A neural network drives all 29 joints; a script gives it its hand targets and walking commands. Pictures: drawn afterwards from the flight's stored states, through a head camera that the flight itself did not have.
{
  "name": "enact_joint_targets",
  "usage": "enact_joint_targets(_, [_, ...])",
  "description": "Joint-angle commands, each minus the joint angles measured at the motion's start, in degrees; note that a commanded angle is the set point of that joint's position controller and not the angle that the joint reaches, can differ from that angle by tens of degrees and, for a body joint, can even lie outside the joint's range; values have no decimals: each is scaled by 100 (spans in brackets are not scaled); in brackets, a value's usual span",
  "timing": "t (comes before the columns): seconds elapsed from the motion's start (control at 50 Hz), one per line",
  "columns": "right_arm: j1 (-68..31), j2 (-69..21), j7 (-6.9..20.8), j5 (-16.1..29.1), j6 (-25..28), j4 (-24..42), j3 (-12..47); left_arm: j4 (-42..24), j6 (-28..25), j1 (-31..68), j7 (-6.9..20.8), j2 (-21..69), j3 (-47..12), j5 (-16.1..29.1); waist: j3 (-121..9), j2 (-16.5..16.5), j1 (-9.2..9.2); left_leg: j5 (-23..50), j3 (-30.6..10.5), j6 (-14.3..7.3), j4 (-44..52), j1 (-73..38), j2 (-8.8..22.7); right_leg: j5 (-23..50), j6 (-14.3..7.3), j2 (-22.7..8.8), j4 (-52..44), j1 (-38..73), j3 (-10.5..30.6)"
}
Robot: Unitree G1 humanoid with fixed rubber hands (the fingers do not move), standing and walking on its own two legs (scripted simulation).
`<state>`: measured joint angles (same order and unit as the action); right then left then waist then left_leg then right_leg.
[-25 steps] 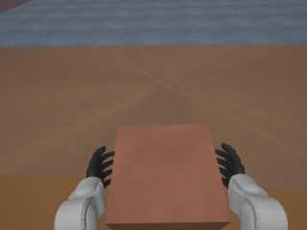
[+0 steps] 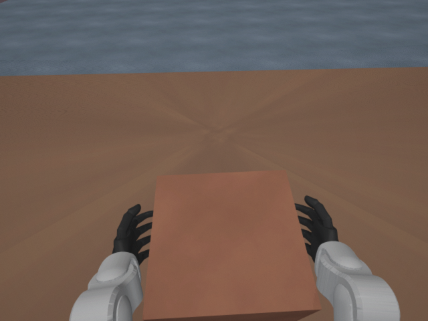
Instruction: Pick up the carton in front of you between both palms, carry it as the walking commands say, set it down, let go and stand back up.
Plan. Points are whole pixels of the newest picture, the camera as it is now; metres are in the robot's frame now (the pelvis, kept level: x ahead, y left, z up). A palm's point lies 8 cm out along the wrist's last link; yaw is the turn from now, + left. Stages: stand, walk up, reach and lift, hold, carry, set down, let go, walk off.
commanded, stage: carry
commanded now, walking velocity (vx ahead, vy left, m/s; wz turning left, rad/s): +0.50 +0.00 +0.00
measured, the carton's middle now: (224, 258) +0.25 +0.00 +0.03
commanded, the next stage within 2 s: none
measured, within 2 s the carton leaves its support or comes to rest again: neither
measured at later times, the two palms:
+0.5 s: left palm (160, 119) +0.61 +0.14 +0.09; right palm (274, 113) +0.60 -0.16 +0.10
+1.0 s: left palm (170, 92) +0.74 +0.13 +0.10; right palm (270, 89) +0.74 -0.17 +0.10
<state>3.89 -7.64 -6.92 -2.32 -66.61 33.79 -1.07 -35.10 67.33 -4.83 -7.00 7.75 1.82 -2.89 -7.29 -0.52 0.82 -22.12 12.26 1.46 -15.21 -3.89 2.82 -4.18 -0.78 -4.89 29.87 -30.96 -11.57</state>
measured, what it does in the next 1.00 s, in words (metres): walks ahead: right foot, then left foot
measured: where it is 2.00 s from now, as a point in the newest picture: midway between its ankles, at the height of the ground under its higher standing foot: (228, 316)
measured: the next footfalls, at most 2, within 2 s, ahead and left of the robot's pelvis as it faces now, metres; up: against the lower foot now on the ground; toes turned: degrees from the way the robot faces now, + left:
right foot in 0.04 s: +0.20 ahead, -0.11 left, +0.00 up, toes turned -11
left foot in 0.48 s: +0.45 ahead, +0.08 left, -0.01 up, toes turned +7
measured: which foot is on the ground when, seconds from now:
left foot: down 0.00-0.06, up 0.08-0.46, down 0.48-1.00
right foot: up 0.00-0.02, down 0.04-0.50, up 0.52-0.62, down 0.64-1.00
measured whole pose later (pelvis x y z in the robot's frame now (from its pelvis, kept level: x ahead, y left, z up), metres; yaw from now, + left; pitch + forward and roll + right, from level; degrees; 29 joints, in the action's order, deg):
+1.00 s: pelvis +0.40 -0.02 +0.00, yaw +0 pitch +6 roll +1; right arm -24.3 -7.5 -8.2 -1.2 -58.8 13.0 -12.7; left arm -13.3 58.7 23.6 -8.6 7.8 13.7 -0.8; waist 2.4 -0.1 0.4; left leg -4.6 8.8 -4.7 -27.1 21.1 0.1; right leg -17.5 0.1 -1.2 37.4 -13.5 -4.7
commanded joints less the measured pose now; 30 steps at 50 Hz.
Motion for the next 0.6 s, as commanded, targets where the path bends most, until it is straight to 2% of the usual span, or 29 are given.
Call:
enact_joint_targets(0.0, [-1987,-3529,468,1382,-170,465,3332,-309,83,2071,403,3649,-3467,1493,-345,-637,-122,3793,160,-489,-1138,483,871,-386,-110,554,-307,1542,-594])
enact_joint_targets(0.02, [-2016,-3417,422,1389,-222,482,3308,-278,119,2055,378,3573,-3389,1500,-744,-300,-214,3402,225,-342,-2268,1166,665,-670,-138,366,-279,2756,-252])
enact_joint_targets(0.04, [-2138,-3332,385,1438,-285,667,3367,-232,134,2080,355,3457,-3292,1483,-1186,1009,-293,2130,147,-32,-4053,2561,154,-1556,-703,-1090,-891,3817,2181])
enact_joint_targets(0.06, [-2267,-3368,382,1516,-323,734,3418,-185,134,2148,346,3505,-3277,1558,-1374,2107,-357,-358,-334,40,-5378,3914,-464,-1132,-1300,-1863,-1671,4510,4102])
enact_joint_targets(0.08, [-2363,-3579,392,1576,-309,654,3495,-320,153,2267,382,3679,-3312,1643,-1317,1586,-266,-618,-957,-160,-6168,4332,-112,-271,-1328,-1934,-1562,4460,3722])
enact_joint_targets(0.1, [-2485,-3780,430,1583,-279,581,3482,-319,126,2468,422,3918,-3390,1707,-1340,1069,-246,-416,-1143,-314,-6376,4381,103,375,-1253,-1741,-1333,4123,3184])
enact_joint_targets(0.12, [-2633,-4016,465,1578,-238,491,3497,-346,80,2745,462,4121,-3464,1749,-1281,538,-196,-53,-1224,-393,-6094,4313,336,524,-1067,-1628,-1309,3705,2681])
enact_joint_targets(0.14, [-2749,-4185,487,1545,-187,368,3470,-319,37,2994,493,4258,-3525,1767,-1212,297,-160,305,-1297,-408,-5638,4136,495,294,-871,-1480,-1464,3309,2280])
enact_joint_targets(0.16, [-2847,-4275,489,1485,-133,255,3445,-244,-10,3165,515,4323,-3569,1796,-1204,384,-148,547,-1189,-407,-5350,3950,467,18,-728,-1365,-1583,3094,1938])
enact_joint_targets(0.18, [-2899,-4278,473,1416,-80,116,3410,-138,-52,3272,531,4302,-3565,1800,-1142,493,-172,657,-1052,-388,-5062,3878,396,199,-699,-1295,-1628,2976,1660])
enact_joint_targets(0.24, [-3134,-4026,329,1194,62,-356,3216,307,-164,3553,495,3940,-3398,1724,-919,668,-207,870,-750,-275,-4055,3943,236,1294,-784,-1120,-1503,2881,995])
enact_joint_targets(0.28, [-3477,-3765,199,1103,139,-627,3057,613,-246,3834,403,3655,-3236,1659,-791,826,-207,1140,-555,-254,-3202,3803,121,1921,-744,-918,-1272,2838,556])
enact_joint_targets(0.32, [-3827,-3517,79,1052,199,-897,2904,950,-313,4091,278,3405,-3029,1523,-715,999,-213,1485,-319,-273,-2588,3500,-74,2416,-691,-772,-1039,2742,271])
enact_joint_targets(0.36, [-4220,-3327,-10,1034,246,-1202,2763,1327,-367,4323,133,3208,-2784,1317,-754,998,-234,2017,-230,-305,-2147,3231,-223,2624,-620,-702,-718,2791,151])
enact_joint_targets(0.4, [-4543,-3238,-75,1037,294,-1543,2582,1662,-408,4635,-13,3129,-2571,1146,-825,880,-167,2502,-223,-388,-1603,2679,-297,2276,-482,-629,-140,2708,41])
enact_joint_targets(0.42, [-4652,-3206,-102,1025,324,-1729,2467,1813,-426,4817,-80,3129,-2484,1077,-905,692,-79,2926,-80,-419,-1070,2112,-388,2010,-336,-481,378,2558,-109])
enact_joint_targets(0.44, [-4782,-3145,-127,989,352,-1891,2334,1981,-442,4956,-140,3109,-2380,997,-1019,439,-46,3563,-150,-382,-726,1497,-295,1517,-133,-291,827,2399,-85])
enact_joint_targets(0.46, [-4897,-3054,-146,964,377,-2057,2169,2118,-451,5144,-201,3064,-2265,926,-1295,-106,-17,5374,-966,-353,-1086,619,521,-70,31,-103,1533,1862,46])
enact_joint_targets(0.48, [-5118,-2992,-200,896,400,-2241,2000,2311,-448,5315,-236,3185,-2227,931,-1707,-927,-7,7802,-2179,-915,-1555,-324,1625,-2410,165,333,2231,1103,395])
enact_joint_targets(0.5, [-5245,-3057,-245,925,448,-2386,1963,2400,-468,5384,-251,3275,-2166,935,-2127,-1367,72,6610,-2753,-1583,-1363,-445,1883,-3289,120,429,2455,853,852])
enact_joint_targets(0.52, [-5302,-3303,-234,1001,499,-2487,1952,2392,-510,5695,-250,3456,-2179,1011,-2054,-1253,82,5474,-2789,-1605,-1049,-227,1760,-3432,25,411,2371,716,990])
enact_joint_targets(0.54, [-5538,-3593,-189,1060,560,-2501,1968,2428,-566,6042,-229,3739,-2239,1107,-2084,-1044,57,4827,-2658,-1495,-934,-213,1611,-3404,-76,383,1888,666,1130])
enact_joint_targets(0.58, [-6078,-4141,-56,1191,702,-2409,2148,2477,-710,6503,-147,4274,-2384,1246,-2136,-844,3,4699,-2081,-1247,-958,18,1323,-2829,-71,360,779,1096,1076])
